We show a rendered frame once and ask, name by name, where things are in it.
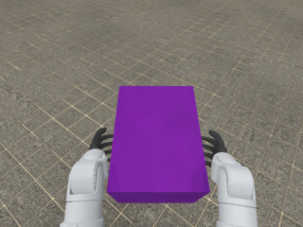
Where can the robot right hand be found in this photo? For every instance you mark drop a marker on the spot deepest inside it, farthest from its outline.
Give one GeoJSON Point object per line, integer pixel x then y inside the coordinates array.
{"type": "Point", "coordinates": [218, 144]}

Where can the left robot forearm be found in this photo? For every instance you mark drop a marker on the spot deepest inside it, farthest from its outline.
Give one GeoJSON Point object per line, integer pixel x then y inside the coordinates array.
{"type": "Point", "coordinates": [85, 190]}

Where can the carton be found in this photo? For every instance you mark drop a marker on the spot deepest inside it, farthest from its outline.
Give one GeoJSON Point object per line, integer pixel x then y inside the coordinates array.
{"type": "Point", "coordinates": [157, 152]}

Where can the right robot forearm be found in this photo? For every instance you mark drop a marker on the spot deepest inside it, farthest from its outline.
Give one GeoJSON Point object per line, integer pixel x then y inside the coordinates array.
{"type": "Point", "coordinates": [236, 192]}

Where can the robot left hand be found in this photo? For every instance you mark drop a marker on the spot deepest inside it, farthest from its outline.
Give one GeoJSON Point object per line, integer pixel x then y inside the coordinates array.
{"type": "Point", "coordinates": [98, 138]}

